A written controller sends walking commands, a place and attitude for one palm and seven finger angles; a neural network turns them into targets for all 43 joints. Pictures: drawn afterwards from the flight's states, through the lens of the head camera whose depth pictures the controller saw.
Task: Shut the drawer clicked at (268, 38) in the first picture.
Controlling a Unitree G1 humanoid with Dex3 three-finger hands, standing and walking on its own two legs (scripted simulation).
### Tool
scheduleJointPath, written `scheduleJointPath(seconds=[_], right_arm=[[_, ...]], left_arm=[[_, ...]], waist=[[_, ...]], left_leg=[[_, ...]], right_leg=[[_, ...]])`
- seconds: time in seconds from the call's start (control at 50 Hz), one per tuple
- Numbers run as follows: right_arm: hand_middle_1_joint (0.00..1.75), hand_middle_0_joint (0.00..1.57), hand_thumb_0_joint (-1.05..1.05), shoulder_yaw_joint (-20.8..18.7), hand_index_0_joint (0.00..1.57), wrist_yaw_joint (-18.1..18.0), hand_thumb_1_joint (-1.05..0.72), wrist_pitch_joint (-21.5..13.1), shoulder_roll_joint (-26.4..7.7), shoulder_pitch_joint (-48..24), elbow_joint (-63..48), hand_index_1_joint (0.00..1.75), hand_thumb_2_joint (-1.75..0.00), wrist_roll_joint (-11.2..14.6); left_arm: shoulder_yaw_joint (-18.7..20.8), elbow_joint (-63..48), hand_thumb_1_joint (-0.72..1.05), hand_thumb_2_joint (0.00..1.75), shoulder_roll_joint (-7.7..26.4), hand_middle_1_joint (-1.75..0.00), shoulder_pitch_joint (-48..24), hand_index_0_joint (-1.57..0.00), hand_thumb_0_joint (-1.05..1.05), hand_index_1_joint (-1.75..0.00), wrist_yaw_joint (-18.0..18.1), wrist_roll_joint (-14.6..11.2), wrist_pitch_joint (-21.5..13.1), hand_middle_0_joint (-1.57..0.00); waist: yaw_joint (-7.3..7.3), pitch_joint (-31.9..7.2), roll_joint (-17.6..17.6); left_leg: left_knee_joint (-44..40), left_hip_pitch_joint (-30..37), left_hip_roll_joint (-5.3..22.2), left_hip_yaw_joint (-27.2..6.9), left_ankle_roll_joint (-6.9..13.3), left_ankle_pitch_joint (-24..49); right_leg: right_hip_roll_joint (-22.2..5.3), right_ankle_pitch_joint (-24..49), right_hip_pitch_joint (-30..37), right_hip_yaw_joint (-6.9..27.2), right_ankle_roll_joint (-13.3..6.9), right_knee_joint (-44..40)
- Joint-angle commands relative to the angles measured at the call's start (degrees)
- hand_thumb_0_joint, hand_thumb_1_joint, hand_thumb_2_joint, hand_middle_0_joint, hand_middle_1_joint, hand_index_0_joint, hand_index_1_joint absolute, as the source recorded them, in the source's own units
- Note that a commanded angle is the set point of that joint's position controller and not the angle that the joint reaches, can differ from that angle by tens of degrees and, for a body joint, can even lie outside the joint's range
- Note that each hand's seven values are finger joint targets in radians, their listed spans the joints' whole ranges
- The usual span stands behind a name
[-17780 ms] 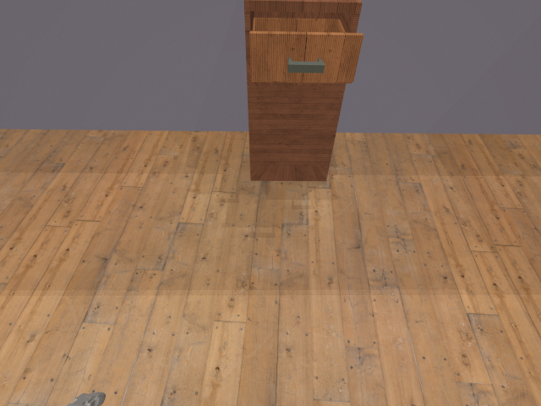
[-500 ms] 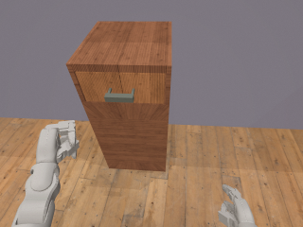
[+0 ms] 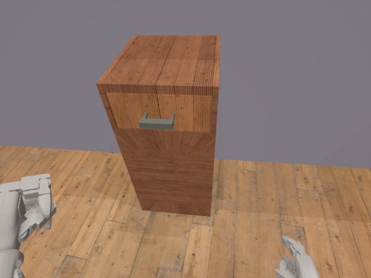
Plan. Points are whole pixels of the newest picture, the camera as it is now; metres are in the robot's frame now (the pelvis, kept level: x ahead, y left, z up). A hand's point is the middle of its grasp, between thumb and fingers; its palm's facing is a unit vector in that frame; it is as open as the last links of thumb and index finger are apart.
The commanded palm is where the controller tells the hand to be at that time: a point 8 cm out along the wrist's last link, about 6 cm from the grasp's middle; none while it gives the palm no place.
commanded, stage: draw the hand back to the body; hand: left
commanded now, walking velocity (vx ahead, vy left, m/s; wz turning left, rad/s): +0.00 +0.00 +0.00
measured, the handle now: (157, 119) +0.62 +0.19 -0.02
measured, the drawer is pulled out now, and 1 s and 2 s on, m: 0.00 0.00 0.00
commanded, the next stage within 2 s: step back with the hand held close in 0.04 s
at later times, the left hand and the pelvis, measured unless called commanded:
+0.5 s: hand (53, 203) +0.19 +0.25 +0.15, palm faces +0.28 -0.82 -0.50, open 3.3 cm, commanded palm +0.12 +0.30 +0.17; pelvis -0.01 +0.02 +0.00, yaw -1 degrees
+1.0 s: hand (12, 247) +0.11 +0.27 +0.15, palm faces +0.36 -0.82 -0.45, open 3.3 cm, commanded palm +0.05 +0.31 +0.17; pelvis -0.08 +0.03 -0.02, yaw +0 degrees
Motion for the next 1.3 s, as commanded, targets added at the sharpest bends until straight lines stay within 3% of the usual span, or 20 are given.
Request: scheduleJointPath(seconds=[0.0, 0.14, 0.16, 0.18, 0.2, 0.26, 0.38, 0.44, 0.54, 0.72, 0.88, 0.94, 0.98, 1.04, 1.1, 1.18, 1.22, 1.24, 1.26, 1.28], right_arm=[[0.3, 0.2, 0.0, -1.69, 0.2, -0.5, -0.9, -4.14, -5.49, -8.22, -9.38, 0.3, -0.9, -0.37], [0.3, 0.2, 0.0, -1.22, 0.2, -0.31, -0.9, -4.87, -4.87, -8.59, -9.55, 0.3, -0.9, -0.61], [0.3, 0.2, 0.0, -1.41, 0.2, 0.2, -0.9, -2.83, -6.42, -8.03, -11.72, 0.3, -0.9, -0.53], [0.3, 0.2, 0.0, -1.61, 0.2, 0.31, -0.9, -1.5, -5.68, -7.93, -10.54, 0.3, -0.9, -0.72], [0.3, 0.2, 0.0, -1.83, 0.2, 0.47, -0.9, -0.73, -5.81, -8.27, -11.35, 0.3, -0.9, -0.83], [0.3, 0.2, 0.0, -2.53, 0.2, 0.69, -0.9, 1.25, -5.96, -7.43, -11.93, 0.3, -0.9, -0.81], [0.3, 0.2, 0.0, -3.57, 0.2, 0.34, -0.9, 3.37, -5.75, -7.18, -13.83, 0.3, -0.9, -0.22], [0.3, 0.2, 0.0, -3.71, 0.2, 0.07, -0.9, 3.69, -5.59, -7.15, -14.58, 0.3, -0.9, -0.14], [0.3, 0.2, 0.0, -3.86, 0.2, -0.24, -0.9, 3.28, -5.74, -6.86, -14.86, 0.3, -0.9, -0.12], [0.3, 0.2, 0.0, -3.7, 0.2, -0.62, -0.9, 1.26, -5.95, -6.53, -14.8, 0.3, -0.9, -0.21], [0.3, 0.2, 0.0, -3.85, 0.2, -1.02, -0.9, -0.56, -6.37, -4.81, -13.26, 0.3, -0.9, -0.62], [0.3, 0.2, 0.0, -3.78, 0.2, -1.22, -0.9, -0.93, -6.38, -4.68, -12.45, 0.3, -0.9, -0.63], [0.3, 0.2, 0.0, -3.69, 0.2, -1.21, -0.9, -1.09, -6.66, -4.77, -12.19, 0.3, -0.9, -0.77], [0.3, 0.2, 0.0, -3.85, 0.2, -1.31, -0.9, -2.02, -7.28, -6.4, -13.11, 0.3, -0.9, -0.91], [0.3, 0.2, 0.0, -4.45, 0.2, -0.85, -0.9, -2.95, -6.36, -6.49, -13.28, 0.3, -0.9, -1.55], [0.3, 0.2, 0.0, -4.02, 0.2, 0.56, -0.9, -3.64, -5.99, -5.45, -10.64, 0.3, -0.9, -2.31], [0.3, 0.2, 0.0, -3.78, 0.2, 0.98, -0.9, -3.49, -5.42, -4.84, -8.65, 0.3, -0.9, -2.45], [0.3, 0.2, 0.0, -3.79, 0.2, 1.33, -0.9, -2.64, -4.67, -4.03, -7.79, 0.3, -0.9, -2.06], [0.3, 0.2, 0.0, -3.67, 0.2, 1.44, -0.9, -1.84, -4.35, -3.86, -7.66, 0.3, -0.9, -1.81], [0.3, 0.2, 0.0, -4.0, 0.2, 1.28, -0.9, -1.75, -4.56, -4.25, -8.46, 0.3, -0.9, -0.63]], left_arm=[[5.24, -10.16, 0.9, 0.9, 8.88, -1.6, -6.92, -1.4, 0.0, -1.6, 1.17, -0.03, -3.16, -1.4], [5.84, -12.32, 0.9, 0.9, 9.16, -1.6, -6.53, -1.4, 0.0, -1.6, 1.36, -0.06, -3.03, -1.4], [12.93, -16.5, 0.9, 0.9, 15.59, -1.6, -10.2, -1.4, 0.0, -1.6, 1.39, 0.05, -5.02, -1.4], [10.17, -11.56, 0.9, 0.9, 11.76, -1.6, -4.81, -1.4, 0.0, -1.6, 0.89, 0.13, -5.04, -1.4], [9.8, -12.57, 0.9, 0.9, 11.37, -1.6, -4.03, -1.4, 0.0, -1.6, 0.59, 0.26, -5.55, -1.4], [8.15, -12.15, 0.9, 0.9, 9.19, -1.6, 1.32, -1.4, 0.0, -1.6, 0.26, 0.13, -6.07, -1.4], [10.81, -15.36, 0.9, 0.9, 11.74, -1.6, 4.97, -1.4, 0.0, -1.6, 0.9, -0.28, -6.41, -1.4], [11.75, -16.63, 0.9, 0.9, 12.46, -1.6, 6.56, -1.4, 0.0, -1.6, 1.25, -0.4, -6.36, -1.4], [11.46, -17.33, 0.9, 0.9, 12.25, -1.6, 7.03, -1.4, 0.0, -1.6, 1.75, -0.09, -6.29, -1.4], [11.91, -18.72, 0.9, 0.9, 12.31, -1.6, 5.98, -1.4, 0.0, -1.6, 2.74, 0.84, -8.32, -1.4], [11.11, -18.99, 0.9, 0.9, 12.07, -1.6, 3.86, -1.4, 0.0, -1.6, 3.92, 1.48, -10.53, -1.4], [10.9, -19.23, 0.9, 0.9, 12.13, -1.6, 3.14, -1.4, 0.0, -1.6, 4.31, 1.47, -10.88, -1.4], [10.93, -20.18, 0.9, 0.9, 12.52, -1.6, 2.68, -1.4, 0.0, -1.6, 4.49, 1.77, -11.31, -1.4], [12.4, -20.68, 0.9, 0.9, 12.33, -1.6, 4.14, -1.4, 0.0, -1.6, 3.86, 2.73, -11.74, -1.4], [15.16, -20.68, 0.9, 0.9, 14.22, -1.6, 5.7, -1.4, 0.0, -1.6, 3.45, 2.89, -12.06, -1.4], [12.47, -21.72, 0.9, 0.9, 12.3, -1.6, 7.6, -1.4, 0.0, -1.6, 2.35, 0.8, -12.8, -1.4], [12.05, -23.13, 0.9, 0.9, 12.87, -1.6, 5.83, -1.4, 0.0, -1.6, 2.23, 0.17, -13.57, -1.4], [12.43, -23.0, 0.9, 0.9, 13.71, -1.6, 4.96, -1.4, 0.0, -1.6, 2.23, -0.07, -14.15, -1.4], [12.38, -22.42, 0.9, 0.9, 14.43, -1.6, 3.46, -1.4, 0.0, -1.6, 2.19, -0.03, -14.43, -1.4], [11.32, -22.87, 0.9, 0.9, 13.95, -1.6, 2.44, -1.4, 0.0, -1.6, 2.16, 0.02, -14.31, -1.4]], waist=[[-0.79, -1.67, -3.06], [-0.17, -2.52, -0.77], [-2.7, 2.08, -2.24], [-2.97, 1.01, -3.62], [-2.86, 1.11, -2.95], [-3.4, -4.13, -1.36], [-3.31, -11.28, -3.14], [-2.93, -12.93, -1.68], [-3.17, -10.95, -0.98], [-4.14, -6.36, -1.65], [-4.9, -4.38, -2.62], [-5.04, -4.31, -3.2], [-5.21, -3.91, -0.25], [-4.02, -5.69, 8.76], [-3.5, -8.17, 4.69], [-4.08, -7.82, 6.27], [-4.08, -11.32, 4.02], [-4.18, -14.78, 0.86], [-4.74, -18.16, -2.26], [-5.3, -21.19, -6.08]], left_leg=[[-2.69, 3.83, -0.48, -2.25, 1.34, 5.03], [-2.55, 3.4, -0.46, -2.54, 0.84, 8.25], [-0.72, -1.72, 0.55, -3.39, 2.03, 5.83], [-0.07, -1.85, 0.46, -3.72, 1.92, 5.59], [-0.23, -2.1, 0.28, -3.71, 1.76, 6.22], [-0.58, -1.69, 1.34, -3.44, 1.68, 11.46], [0.42, -1.55, 2.71, -3.93, 1.46, 22.89], [0.54, -2.41, 3.38, -4.18, 1.46, 26.12], [-0.63, -7.47, 4.44, -5.22, 1.76, 20.39], [-2.95, -21.2, 4.38, -7.32, 2.88, -7.97], [1.7, -18.23, 3.3, -7.79, 2.05, -14.67], [3.35, -16.05, 2.87, -7.94, 1.54, -13.6], [0.69, -17.67, 3.91, -9.74, 1.92, -15.1], [-15.54, -34.6, 12.33, -18.92, 5.7, -27.47], [-13.11, -33.24, 14.41, -19.96, 7.86, -21.45], [-10.96, -22.27, 12.07, -17.06, 5.5, -11.5], [-4.41, -10.08, 9.62, -13.38, 3.27, 8.19], [1.55, -1.94, 8.29, -9.57, 1.99, 23.19], [4.97, 4.46, 6.29, -5.41, 1.21, 30.58], [7.54, 7.83, 5.02, -2.9, 1.4, 32.17]], right_leg=[[-0.57, 3.51, -7.02, 3.64, 0.51, -5.7], [-0.63, 7.75, -4.57, 3.53, 0.17, -4.18], [-3.32, 9.92, -10.48, 8.39, 0.42, -6.59], [-4.3, 9.16, -10.45, 7.74, 0.34, -6.6], [-4.13, 9.9, -11.04, 7.45, 0.37, -6.61], [-4.02, 13.76, -8.69, 5.45, 0.91, -3.09], [-3.02, 21.79, -5.74, 3.79, 1.78, 2.62], [-2.53, 22.29, -5.28, 3.35, 1.96, 5.34], [-2.11, 17.64, -6.16, 3.85, 2.1, 7.51], [-2.74, 5.03, -6.17, 7.13, 1.6, 6.43], [-4.02, -11.4, -16.75, 8.89, 0.59, 0.26], [-4.53, -12.91, -19.79, 8.9, 0.3, -0.78], [-3.13, -11.93, -19.19, 7.64, 0.64, 1.22], [3.84, -1.9, -0.99, 4.02, 2.51, 21.27], [4.34, -3.65, -1.22, 6.51, 2.06, 25.9], [3.5, -8.85, -7.43, 5.76, 0.18, 12.22], [1.39, -0.48, -11.44, 7.38, -0.25, 2.85], [-1.44, 9.77, -14.51, 10.68, 0.0, 0.67], [-2.68, 21.08, -16.15, 10.67, 1.47, 1.15], [-3.08, 31.57, -15.98, 9.35, 5.06, 2.35]])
